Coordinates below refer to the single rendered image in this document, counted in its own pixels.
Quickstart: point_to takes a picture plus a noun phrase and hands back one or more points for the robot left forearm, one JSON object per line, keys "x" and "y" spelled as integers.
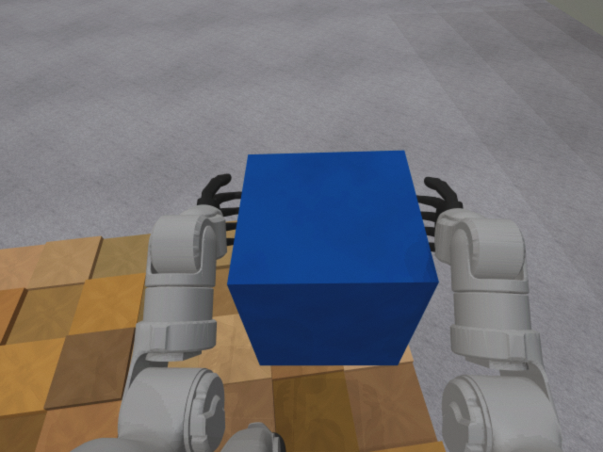
{"x": 178, "y": 307}

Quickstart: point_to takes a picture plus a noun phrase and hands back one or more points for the left robot shin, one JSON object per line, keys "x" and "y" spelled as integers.
{"x": 258, "y": 425}

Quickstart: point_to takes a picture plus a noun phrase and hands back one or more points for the robot right upper arm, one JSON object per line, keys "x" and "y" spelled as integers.
{"x": 498, "y": 414}

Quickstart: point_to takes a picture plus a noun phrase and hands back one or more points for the robot right forearm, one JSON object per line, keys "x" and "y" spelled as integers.
{"x": 487, "y": 258}

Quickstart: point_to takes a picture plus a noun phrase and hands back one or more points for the left robot thigh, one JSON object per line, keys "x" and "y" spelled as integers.
{"x": 253, "y": 440}

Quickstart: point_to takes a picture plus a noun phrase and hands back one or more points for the carton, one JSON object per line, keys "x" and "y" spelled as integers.
{"x": 331, "y": 263}

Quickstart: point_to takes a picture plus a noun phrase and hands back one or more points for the left robot hand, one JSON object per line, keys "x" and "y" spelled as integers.
{"x": 209, "y": 197}

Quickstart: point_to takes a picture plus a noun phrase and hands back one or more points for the robot left upper arm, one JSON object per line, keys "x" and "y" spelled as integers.
{"x": 168, "y": 409}

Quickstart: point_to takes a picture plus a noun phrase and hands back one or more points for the right robot hand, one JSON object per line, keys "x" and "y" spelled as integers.
{"x": 450, "y": 201}

